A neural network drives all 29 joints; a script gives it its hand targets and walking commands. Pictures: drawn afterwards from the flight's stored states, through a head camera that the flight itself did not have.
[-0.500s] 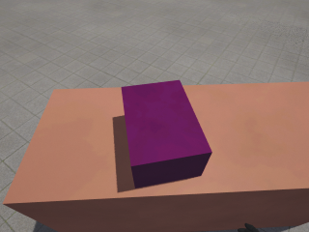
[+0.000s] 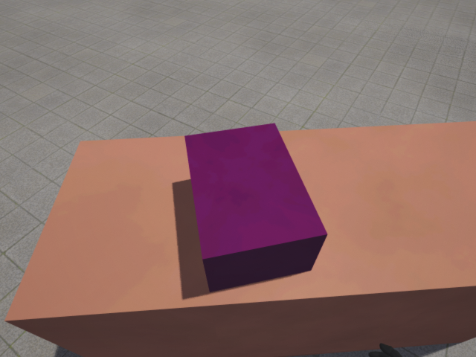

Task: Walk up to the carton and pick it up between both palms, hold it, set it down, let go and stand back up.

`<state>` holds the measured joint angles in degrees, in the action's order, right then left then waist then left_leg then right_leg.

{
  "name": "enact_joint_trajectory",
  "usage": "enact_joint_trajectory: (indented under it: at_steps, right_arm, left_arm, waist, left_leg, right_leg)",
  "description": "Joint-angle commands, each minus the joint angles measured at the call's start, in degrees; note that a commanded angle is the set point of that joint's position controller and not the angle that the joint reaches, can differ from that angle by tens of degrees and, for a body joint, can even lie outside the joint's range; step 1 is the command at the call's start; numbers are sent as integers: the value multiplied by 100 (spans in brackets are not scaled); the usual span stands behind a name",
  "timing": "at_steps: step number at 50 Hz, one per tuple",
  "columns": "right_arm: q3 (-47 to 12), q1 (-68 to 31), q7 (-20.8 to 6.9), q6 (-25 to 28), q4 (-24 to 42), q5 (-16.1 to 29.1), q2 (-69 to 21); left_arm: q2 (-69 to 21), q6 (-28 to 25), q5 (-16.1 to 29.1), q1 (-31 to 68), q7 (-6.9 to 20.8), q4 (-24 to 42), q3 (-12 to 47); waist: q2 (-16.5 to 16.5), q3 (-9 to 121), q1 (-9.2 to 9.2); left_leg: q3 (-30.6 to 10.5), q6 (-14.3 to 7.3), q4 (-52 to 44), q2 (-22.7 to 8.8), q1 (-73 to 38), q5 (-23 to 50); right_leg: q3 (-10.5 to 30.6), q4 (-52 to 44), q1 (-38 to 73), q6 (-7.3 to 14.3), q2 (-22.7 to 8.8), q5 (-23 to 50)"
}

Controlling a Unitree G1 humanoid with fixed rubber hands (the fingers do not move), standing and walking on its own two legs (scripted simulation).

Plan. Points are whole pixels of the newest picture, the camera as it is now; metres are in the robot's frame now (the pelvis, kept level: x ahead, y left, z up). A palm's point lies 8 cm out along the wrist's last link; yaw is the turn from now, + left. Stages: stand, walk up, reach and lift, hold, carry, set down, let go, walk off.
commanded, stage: walk up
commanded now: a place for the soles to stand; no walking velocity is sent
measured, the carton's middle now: (245, 200) +0.44 -0.01 -0.05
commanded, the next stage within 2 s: none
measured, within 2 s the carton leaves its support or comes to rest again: neither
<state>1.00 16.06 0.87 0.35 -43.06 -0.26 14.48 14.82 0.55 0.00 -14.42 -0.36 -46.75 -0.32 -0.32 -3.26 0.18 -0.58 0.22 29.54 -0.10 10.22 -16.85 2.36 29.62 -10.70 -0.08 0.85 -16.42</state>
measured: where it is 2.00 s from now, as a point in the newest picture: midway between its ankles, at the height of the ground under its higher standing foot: outside the picture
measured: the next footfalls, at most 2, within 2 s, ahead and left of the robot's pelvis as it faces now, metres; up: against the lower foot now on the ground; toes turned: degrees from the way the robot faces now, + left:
left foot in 1.02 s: -0.08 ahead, +0.11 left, +0.00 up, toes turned +1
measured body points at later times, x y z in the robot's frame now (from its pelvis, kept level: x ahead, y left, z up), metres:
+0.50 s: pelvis -0.06 +0.00 -0.01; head -0.03 +0.00 +0.43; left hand +0.07 +0.28 -0.12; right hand +0.06 -0.27 -0.13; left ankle -0.01 +0.12 -0.74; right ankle +0.00 -0.12 -0.74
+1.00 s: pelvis -0.10 -0.01 -0.02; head -0.08 -0.02 +0.43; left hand -0.03 +0.28 -0.12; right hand +0.03 -0.27 -0.14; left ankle -0.11 +0.11 -0.73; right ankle +0.00 -0.12 -0.74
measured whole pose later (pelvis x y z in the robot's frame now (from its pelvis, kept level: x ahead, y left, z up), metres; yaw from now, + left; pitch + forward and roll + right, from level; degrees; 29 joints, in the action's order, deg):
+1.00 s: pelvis -0.10 -0.01 -0.02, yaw +2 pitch -2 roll -1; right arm 3.8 13.8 -0.4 -1.2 -39.8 -0.8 17.4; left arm 15.1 1.3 -1.9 -16.6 -0.2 -41.2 -2.9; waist 3.5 -3.9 1.7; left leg -2.2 -0.4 43.2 1.2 17.5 -25.9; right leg 1.1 35.8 -24.1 0.5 1.4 -10.2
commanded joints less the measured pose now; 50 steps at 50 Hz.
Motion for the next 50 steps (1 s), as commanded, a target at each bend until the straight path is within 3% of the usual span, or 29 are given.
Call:
enact_joint_trajectory:
  at_steps: [1, 11, 14, 17, 18, 20, 24, 27, 28, 30, 34, 36, 37, 38, 39, 40, 41, 42, 44, 45, 47, 48, 49, 50]
  right_arm:
    - [309, -51, 81, 32, 451, 41, 1080]
    - [401, -370, 41, -173, 627, 21, 1265]
    - [390, -445, 13, -208, 674, 11, 1208]
    - [316, -223, -3, -217, 662, -21, 911]
    - [310, -108, -7, -200, 634, -44, 872]
    - [332, -10, -15, -130, 621, -64, 924]
    - [434, -76, -33, -22, 623, -27, 1201]
    - [506, -476, 0, 31, 700, -19, 1532]
    - [492, -669, 5, 38, 779, -30, 1511]
    - [467, -774, -14, 19, 830, -45, 1393]
    - [484, -896, -57, -105, 891, -64, 1288]
    - [483, -894, -75, -173, 890, -53, 1218]
    - [478, -866, -82, -206, 888, -47, 1164]
    - [464, -712, -98, -232, 876, -28, 1042]
    - [456, -503, -100, -254, 822, -30, 871]
    - [444, -79, -105, -280, 741, -83, 727]
    - [487, 193, -114, -289, 673, -106, 853]
    - [500, 272, -124, -272, 658, -100, 913]
    - [485, 235, -121, -172, 654, -74, 922]
    - [444, 389, -104, -111, 599, -69, 800]
    - [375, 483, -114, -29, 543, -18, 700]
    - [358, 677, -93, -8, 494, -31, 642]
    - [375, 686, -49, 4, 482, -95, 687]
    - [407, 647, -5, 19, 510, -150, 816]
  left_arm:
    - [1051, -61, -24, 137, -66, 534, -310]
    - [990, 107, -51, 165, -24, 782, -364]
    - [1122, 95, -40, 210, -2, 840, -417]
    - [1413, 66, 16, 519, 3, 901, -491]
    - [1438, 64, 15, 645, 5, 944, -484]
    - [1358, 80, 8, 735, 27, 1006, -450]
    - [1166, 147, -39, 617, 78, 1026, -446]
    - [826, 124, -111, 159, 129, 958, -410]
    - [786, 103, -152, -41, 145, 923, -420]
    - [807, 30, -138, -208, 164, 919, -439]
    - [854, -39, -114, -497, 163, 907, -497]
    - [917, -58, -108, -596, 147, 929, -528]
    - [992, -68, -108, -611, 132, 945, -547]
    - [1160, -80, -111, -444, 95, 993, -579]
    - [1427, -83, -107, -171, 46, 1008, -646]
    - [1630, -80, -130, 297, -16, 1118, -662]
    - [1547, -77, -160, 510, -66, 1206, -648]
    - [1457, -93, -164, 482, -84, 1225, -615]
    - [1239, -96, -163, 443, -65, 1215, -556]
    - [1159, -75, -232, 373, -28, 1187, -527]
    - [997, -11, -195, 102, 17, 1090, -485]
    - [985, 19, -183, -4, 34, 1018, -487]
    - [879, 34, -153, -324, 48, 967, -472]
    - [760, 51, -129, -604, 53, 938, -438]
  waist:
    - [111, 160, -1]
    - [220, 476, 24]
    - [47, 406, 28]
    - [-518, 296, -109]
    - [-619, 277, -167]
    - [-663, 272, -200]
    - [-258, 83, -91]
    - [613, 143, 115]
    - [730, 183, 201]
    - [853, 260, 248]
    - [1149, 335, 256]
    - [1038, 292, 255]
    - [773, 191, 253]
    - [124, -36, 180]
    - [-630, -209, 44]
    - [-1156, -297, -178]
    - [-1006, -395, -292]
    - [-910, -392, -294]
    - [-1039, -219, -238]
    - [-1142, 55, -290]
    - [-949, 425, -231]
    - [-1114, 650, -251]
    - [-1111, 761, -168]
    - [-925, 728, -120]
  left_leg:
    - [-446, -335, -112, -626, 55, 2493]
    - [-798, -644, -226, -813, 663, 1218]
    - [-633, -490, 83, -560, 642, 660]
    - [-160, -161, 938, 34, 54, -18]
    - [-156, -142, 955, 59, -108, -153]
    - [-311, -180, 740, -52, -248, -199]
    - [-952, -364, -306, -480, 594, -1003]
    - [-1936, -813, -1409, -1303, 1578, -1702]
    - [-1965, -875, -1414, -1387, 1770, -1629]
    - [-1613, -800, -1339, -1247, 1911, -1411]
    - [-1193, -720, -1171, -1110, 2140, -1871]
    - [-1013, -626, -980, -990, 2281, -2152]
    - [-821, -501, -686, -803, 2223, -2259]
    - [-474, -275, 29, -337, 1950, -2212]
    - [-38, -111, 1418, 230, 1358, -1791]
    - [-59, -71, 2664, 486, 834, -1190]
    - [-306, -93, 2987, 333, 669, -1219]
    - [-382, -112, 2862, 242, 611, -1186]
    - [-327, -83, 2571, 185, 649, -1060]
    - [-322, -70, 1918, -1, 738, -1154]
    - [-66, -37, 533, 28, 295, -789]
    - [32, -60, -109, 100, -51, -490]
    - [-141, -153, -591, 113, -282, -452]
    - [-693, -299, -841, -176, -487, -723]
  right_leg:
    - [447, -57, -100, 245, -572, 2525]
    - [462, 430, -99, 240, -326, 1161]
    - [780, 24, -432, 388, -533, 875]
    - [1471, -878, -1331, 858, -1166, 565]
    - [1560, -961, -1518, 898, -1233, 451]
    - [1391, -950, -1742, 779, -1107, 96]
    - [769, -474, -1383, 358, -437, -1146]
    - [92, 1044, -397, 97, 119, -492]
    - [118, 1234, -133, 106, 73, -460]
    - [133, 1107, 88, 147, 13, -423]
    - [54, 1243, 238, 164, 18, -366]
    - [189, 1055, 191, 192, -41, -572]
    - [482, 569, -86, 236, -196, -938]
    - [1203, -555, -812, 363, -588, -1803]
    - [2267, -1565, -1848, 678, -1164, -2969]
    - [3060, -2200, -2616, 916, -1620, -3549]
    - [3204, -2265, -2839, 1018, -1700, -3469]
    - [3062, -2107, -2746, 1063, -1626, -2968]
    - [2370, -1717, -2308, 1079, -1352, -1602]
    - [1967, -1443, -1747, 954, -1212, -1652]
    - [1573, -1135, -1271, 658, -954, -1931]
    - [1486, -970, -1099, 540, -897, -2122]
    - [1395, -777, -1120, 384, -811, -2149]
    - [1195, -406, -1375, 206, -716, -2011]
